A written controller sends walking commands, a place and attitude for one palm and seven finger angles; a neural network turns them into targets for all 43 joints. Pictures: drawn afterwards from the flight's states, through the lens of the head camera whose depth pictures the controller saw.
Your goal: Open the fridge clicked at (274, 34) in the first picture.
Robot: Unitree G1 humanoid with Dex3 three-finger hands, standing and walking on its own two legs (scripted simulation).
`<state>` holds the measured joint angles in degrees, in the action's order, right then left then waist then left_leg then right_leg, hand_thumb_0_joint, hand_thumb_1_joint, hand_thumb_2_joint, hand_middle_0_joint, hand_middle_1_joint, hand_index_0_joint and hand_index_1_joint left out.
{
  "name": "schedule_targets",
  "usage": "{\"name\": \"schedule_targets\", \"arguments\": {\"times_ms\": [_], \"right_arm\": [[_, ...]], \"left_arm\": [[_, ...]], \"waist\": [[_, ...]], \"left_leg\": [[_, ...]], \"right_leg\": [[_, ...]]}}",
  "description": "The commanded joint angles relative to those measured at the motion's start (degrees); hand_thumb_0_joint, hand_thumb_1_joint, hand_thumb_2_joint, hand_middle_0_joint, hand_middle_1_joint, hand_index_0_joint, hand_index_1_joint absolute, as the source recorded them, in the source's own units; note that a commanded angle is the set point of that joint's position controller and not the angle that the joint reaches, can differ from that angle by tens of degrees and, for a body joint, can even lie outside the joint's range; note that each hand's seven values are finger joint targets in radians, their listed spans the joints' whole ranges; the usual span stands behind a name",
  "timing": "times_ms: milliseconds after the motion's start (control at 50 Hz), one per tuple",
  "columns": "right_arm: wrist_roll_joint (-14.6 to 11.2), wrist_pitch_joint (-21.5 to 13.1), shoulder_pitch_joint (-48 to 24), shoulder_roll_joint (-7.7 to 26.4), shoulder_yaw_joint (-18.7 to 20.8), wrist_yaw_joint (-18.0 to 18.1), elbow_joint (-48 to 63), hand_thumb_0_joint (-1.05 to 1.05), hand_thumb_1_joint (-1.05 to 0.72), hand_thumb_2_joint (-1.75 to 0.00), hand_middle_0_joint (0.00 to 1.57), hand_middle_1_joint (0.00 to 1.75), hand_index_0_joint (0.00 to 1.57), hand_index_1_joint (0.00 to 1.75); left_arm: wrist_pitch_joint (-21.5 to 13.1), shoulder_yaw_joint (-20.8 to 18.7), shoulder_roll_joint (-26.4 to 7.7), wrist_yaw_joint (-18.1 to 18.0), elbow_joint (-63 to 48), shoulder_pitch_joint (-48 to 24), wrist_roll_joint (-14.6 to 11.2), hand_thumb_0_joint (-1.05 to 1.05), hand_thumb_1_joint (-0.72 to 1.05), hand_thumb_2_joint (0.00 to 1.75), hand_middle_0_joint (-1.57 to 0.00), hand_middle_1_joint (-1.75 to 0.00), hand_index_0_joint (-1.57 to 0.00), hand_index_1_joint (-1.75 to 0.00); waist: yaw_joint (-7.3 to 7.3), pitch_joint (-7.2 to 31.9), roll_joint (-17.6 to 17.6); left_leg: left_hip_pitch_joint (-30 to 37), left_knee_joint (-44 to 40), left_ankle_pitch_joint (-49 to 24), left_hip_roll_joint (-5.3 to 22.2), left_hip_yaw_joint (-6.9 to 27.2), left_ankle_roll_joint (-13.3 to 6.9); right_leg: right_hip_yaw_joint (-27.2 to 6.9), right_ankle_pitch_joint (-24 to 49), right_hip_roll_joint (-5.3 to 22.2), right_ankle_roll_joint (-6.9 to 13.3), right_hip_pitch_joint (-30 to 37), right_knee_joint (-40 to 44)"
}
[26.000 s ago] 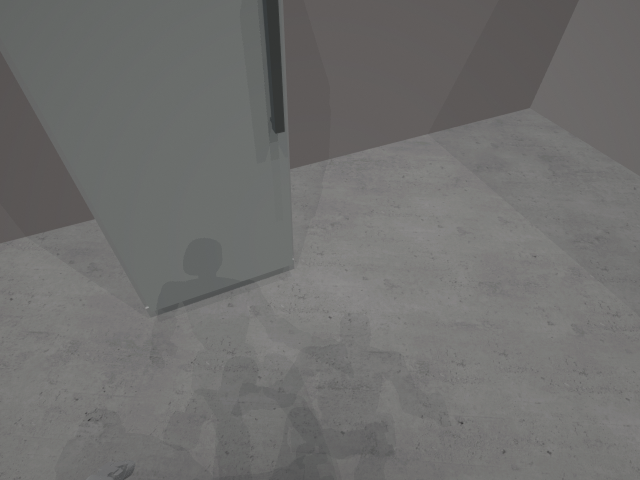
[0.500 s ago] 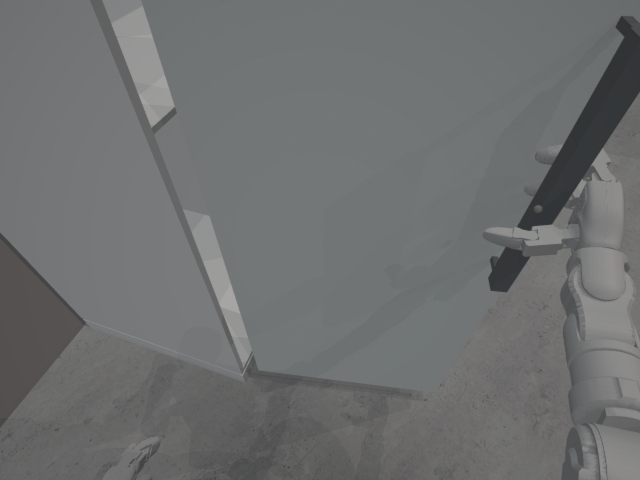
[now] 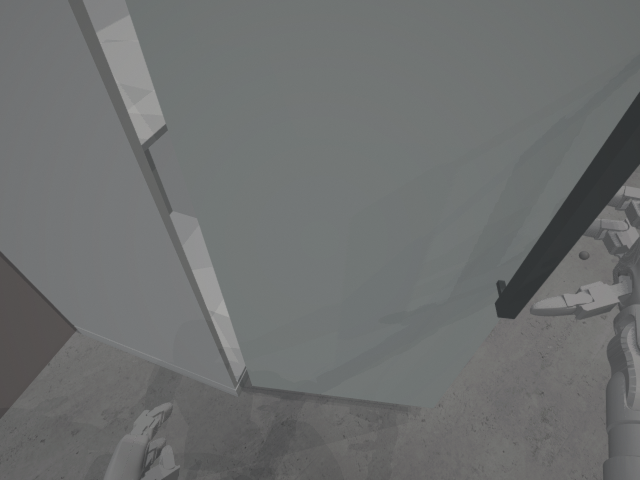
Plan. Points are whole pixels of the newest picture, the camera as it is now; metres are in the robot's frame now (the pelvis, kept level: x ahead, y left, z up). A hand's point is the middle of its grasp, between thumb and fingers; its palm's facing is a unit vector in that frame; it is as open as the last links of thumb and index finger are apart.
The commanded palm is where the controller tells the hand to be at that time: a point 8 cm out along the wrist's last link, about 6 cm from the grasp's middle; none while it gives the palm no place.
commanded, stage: slip the hand off the handle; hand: right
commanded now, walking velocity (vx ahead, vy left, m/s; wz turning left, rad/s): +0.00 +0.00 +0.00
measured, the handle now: (561, 215) +0.40 -0.26 +0.15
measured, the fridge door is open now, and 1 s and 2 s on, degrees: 76 76 76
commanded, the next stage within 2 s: draw the hand back to the body in 1.12 s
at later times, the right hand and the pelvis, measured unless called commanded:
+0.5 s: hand out of the picture +0.33 -0.34 +0.14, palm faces +0.31 +0.93 -0.18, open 14.7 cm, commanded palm +0.28 -0.37 +0.15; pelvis +0.01 -0.02 +0.00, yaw -1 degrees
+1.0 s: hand out of the picture +0.24 -0.31 +0.14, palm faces +0.29 +0.94 -0.19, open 14.7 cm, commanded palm +0.20 -0.35 +0.15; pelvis -0.02 -0.01 +0.00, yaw -3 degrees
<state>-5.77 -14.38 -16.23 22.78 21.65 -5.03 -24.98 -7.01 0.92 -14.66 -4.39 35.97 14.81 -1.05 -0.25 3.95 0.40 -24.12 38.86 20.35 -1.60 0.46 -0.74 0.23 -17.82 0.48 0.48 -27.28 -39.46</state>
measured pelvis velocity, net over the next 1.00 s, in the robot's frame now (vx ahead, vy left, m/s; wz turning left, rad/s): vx -0.02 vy -0.01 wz -0.05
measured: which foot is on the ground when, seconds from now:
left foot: down 0.00-1.00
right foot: down 0.00-1.00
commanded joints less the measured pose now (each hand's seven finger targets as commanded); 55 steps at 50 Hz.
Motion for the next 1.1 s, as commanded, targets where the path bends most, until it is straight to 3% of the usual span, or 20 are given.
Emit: {"name": "schedule_targets", "arguments": {"times_ms": [0,60,120,160,280,360,380,440,480,520,580,760,780,800,860,940,980,1000,1040,1080], "right_arm": [[-1.7,-3.2,-14.0,16.4,6.0,0.0,16.8,0.00,0.55,-0.20,0.25,1.15,0.25,1.15],[-2.0,-3.3,-16.5,15.5,4.1,-2.3,17.9,0.00,0.55,-0.20,0.25,1.15,0.25,1.15],[-3.2,-2.5,-15.6,14.6,3.1,-4.7,17.7,0.00,0.55,-0.20,0.25,1.15,0.25,1.15],[-3.6,-1.6,-18.3,16.1,3.9,-5.9,15.4,0.00,0.55,-0.20,0.25,1.15,0.25,1.15],[-4.4,-1.6,-17.2,20.3,8.0,-7.1,14.5,0.00,0.55,-0.20,0.25,1.15,0.25,1.15],[-4.6,-2.4,-18.3,21.1,9.0,-7.9,11.8,0.00,0.55,-0.20,0.25,1.15,0.25,1.15],[-4.9,-2.6,-17.0,23.5,11.4,-8.0,10.4,0.00,0.55,-0.20,0.25,1.15,0.25,1.15],[-5.6,-2.9,-10.8,19.4,8.6,-9.5,14.2,0.00,0.55,-0.20,0.25,1.15,0.25,1.15],[-6.8,-2.7,-4.9,17.8,8.2,-10.0,16.5,0.00,0.55,-0.20,0.25,1.15,0.25,1.15],[-7.5,-2.6,-1.7,17.7,8.7,-10.1,20.0,0.00,0.55,-0.20,0.25,1.15,0.25,1.15],[-9.0,-1.9,0.7,19.5,12.0,-9.0,21.4,0.00,0.55,-0.20,0.25,1.15,0.25,1.15],[-7.1,-2.7,-4.2,16.2,6.7,-6.7,25.7,0.00,0.55,-0.20,0.25,1.15,0.25,1.15],[-7.3,-2.6,-3.9,15.8,6.0,-7.0,25.2,0.00,0.55,-0.20,0.25,1.15,0.25,1.15],[-7.4,-2.5,-3.4,16.8,6.9,-7.3,24.4,0.00,0.55,-0.20,0.25,1.15,0.25,1.15],[-7.7,-2.3,-2.9,16.2,5.8,-8.4,26.3,0.00,0.55,-0.20,0.25,1.15,0.25,1.15],[-8.6,-1.4,1.0,16.0,6.7,-8.1,26.4,0.00,0.55,-0.20,0.25,1.15,0.25,1.15],[-9.2,-0.9,4.7,18.7,10.4,-7.7,25.3,0.00,0.55,-0.20,0.25,1.15,0.25,1.15],[-9.3,-0.6,5.2,16.6,8.8,-7.9,25.7,0.00,0.55,-0.20,0.25,1.15,0.25,1.15],[-9.4,-0.4,6.7,16.8,9.6,-7.9,27.9,0.00,0.55,-0.20,0.25,1.15,0.25,1.15],[-9.8,-0.3,11.5,16.7,10.4,-7.8,30.6,0.00,0.55,-0.20,0.25,1.15,0.25,1.15]], "left_arm": [[-2.1,-3.4,-7.7,-0.5,-7.3,-0.7,-0.2,0.00,0.90,0.90,-0.20,-0.30,-0.20,-0.30],[-2.0,-3.3,-7.9,-0.8,-6.7,-0.8,-0.3,0.00,0.90,0.90,-0.20,-0.30,-0.20,-0.30],[-2.2,-3.3,-8.0,-1.3,-6.5,-0.5,-0.5,0.00,0.90,0.90,-0.20,-0.30,-0.20,-0.30],[-2.2,-3.1,-8.3,-1.8,-5.8,-0.5,-0.7,0.00,0.90,0.90,-0.20,-0.30,-0.20,-0.30],[-2.2,-2.7,-8.5,-2.3,-6.2,-0.3,-0.4,0.00,0.90,0.90,-0.20,-0.30,-0.20,-0.30],[-2.0,-2.5,-8.5,-2.1,-6.4,-0.3,-0.3,0.00,0.90,0.90,-0.20,-0.30,-0.20,-0.30],[-1.9,-2.7,-8.8,-2.1,-6.3,0.3,-0.2,0.00,0.90,0.90,-0.20,-0.30,-0.20,-0.30],[-2.3,-2.9,-8.3,-1.4,-8.1,-0.6,-0.3,0.00,0.90,0.90,-0.20,-0.30,-0.20,-0.30],[-2.5,-3.0,-8.2,-0.9,-9.0,-0.5,-0.3,0.00,0.90,0.90,-0.20,-0.30,-0.20,-0.30],[-2.7,-3.0,-8.2,-0.5,-9.5,-1.2,-0.3,0.00,0.90,0.90,-0.20,-0.30,-0.20,-0.30],[-2.7,-2.7,-8.4,-0.8,-9.8,-2.3,-0.5,0.00,0.90,0.90,-0.20,-0.30,-0.20,-0.30],[-5.1,-1.6,-7.9,-2.6,-8.6,-5.0,-0.7,0.00,0.90,0.90,-0.20,-0.30,-0.20,-0.30],[-5.2,-1.5,-8.1,-2.9,-8.3,-4.7,-0.7,0.00,0.90,0.90,-0.20,-0.30,-0.20,-0.30],[-5.5,-1.5,-8.2,-3.2,-8.3,-5.2,-0.9,0.00,0.90,0.90,-0.20,-0.30,-0.20,-0.30],[-6.5,-1.1,-7.7,-3.5,-8.6,-6.0,-1.0,0.00,0.90,0.90,-0.20,-0.30,-0.20,-0.30],[-7.3,-0.6,-7.6,-3.4,-8.9,-6.4,-0.8,0.00,0.90,0.90,-0.20,-0.30,-0.20,-0.30],[-7.2,-0.8,-7.9,-3.3,-8.7,-6.3,-0.8,0.00,0.90,0.90,-0.20,-0.30,-0.20,-0.30],[-7.3,-0.6,-7.5,-3.2,-9.3,-7.0,-0.9,0.00,0.90,0.90,-0.20,-0.30,-0.20,-0.30],[-7.6,-0.7,-7.3,-2.9,-9.6,-7.0,-0.8,0.00,0.90,0.90,-0.20,-0.30,-0.20,-0.30],[-7.8,-0.8,-7.3,-2.4,-10.1,-6.6,-0.6,0.00,0.90,0.90,-0.20,-0.30,-0.20,-0.30]], "waist": [[-1.22,16.6,3.3],[0.29,15.4,4.6],[0.34,15.3,5.4],[0.85,13.5,4.6],[-0.89,15.6,5.7],[-0.55,15.2,4.8],[-1.26,15.3,4.5],[-2.13,17.7,7.0],[-2.84,18.6,6.4],[-3.20,17.4,6.4],[-3.52,12.1,3.3],[-0.73,6.3,7.0],[-0.43,6.2,4.7],[-0.84,6.5,5.0],[-1.55,8.6,7.4],[-2.27,8.0,4.4],[-3.18,7.0,2.7],[-2.93,6.4,3.3],[-3.59,7.5,5.3],[-4.18,8.7,4.8]], "left_leg": [[4.9,-3.9,-22.8,0.0,-1.7,-0.1],[2.4,-3.9,-21.4,-0.4,-2.0,-0.3],[1.2,-3.8,-20.9,-0.5,-2.4,-0.4],[0.0,-4.4,-18.5,-0.5,-2.5,-0.5],[0.9,-3.9,-17.4,-0.6,-2.8,-1.1],[-0.2,-3.6,-15.6,-0.7,-3.0,-1.0],[0.7,-3.6,-15.6,-0.7,-2.8,-1.1],[1.0,-2.9,-16.4,-0.8,-3.2,-1.1],[2.0,-2.7,-17.0,-1.0,-3.5,-1.2],[1.7,-2.6,-16.8,-1.0,-3.6,-1.0],[1.8,-3.5,-13.6,-1.1,-3.8,-1.1],[-3.9,-5.2,0.1,-0.6,-2.8,-0.9],[-3.3,-5.8,0.8,-0.6,-2.5,-0.8],[-3.2,-6.1,1.9,-0.4,-2.1,-0.8],[-1.8,-6.0,1.3,-0.2,-2.1,-1.0],[-0.3,-6.7,1.1,-0.1,-2.2,-0.8],[0.9,-7.2,1.6,0.0,-1.7,-0.7],[0.6,-7.4,1.2,0.3,-1.5,-0.6],[1.8,-7.0,-1.2,0.3,-1.6,-0.7],[3.4,-6.3,-4.4,0.1,-2.0,-0.8]], "right_leg": [[0.5,20.8,-0.8,1.8,11.6,2.5],[-0.3,21.3,-0.5,1.5,13.3,2.3],[-1.1,22.9,-0.4,1.3,14.6,1.9],[-1.8,19.9,-0.4,1.0,13.6,2.5],[-2.8,20.6,-0.8,0.5,13.3,2.4],[-3.1,18.5,-0.7,0.3,12.4,2.5],[-2.9,18.0,-0.8,0.4,11.2,2.2],[-3.2,20.9,-0.5,0.0,13.5,2.2],[-3.2,22.9,-0.5,-0.1,13.8,1.8],[-3.3,22.1,-0.4,-0.2,13.4,2.3],[-3.0,15.5,-0.8,0.1,9.0,3.6],[-4.7,-3.1,-0.7,0.7,7.7,6.5],[-4.4,-4.1,-0.8,1.0,7.1,6.3],[-4.5,-5.3,-0.8,1.0,6.7,6.5],[-4.8,-4.9,-1.0,0.9,8.2,6.8],[-4.6,-3.9,-1.1,1.0,7.2,6.6],[-3.9,-3.0,-1.2,1.1,5.7,5.9],[-3.3,-2.2,-1.3,1.1,5.6,5.6],[-3.0,0.3,-1.4,1.0,6.4,5.4],[-2.8,3.5,-1.4,1.0,7.1,4.8]]}}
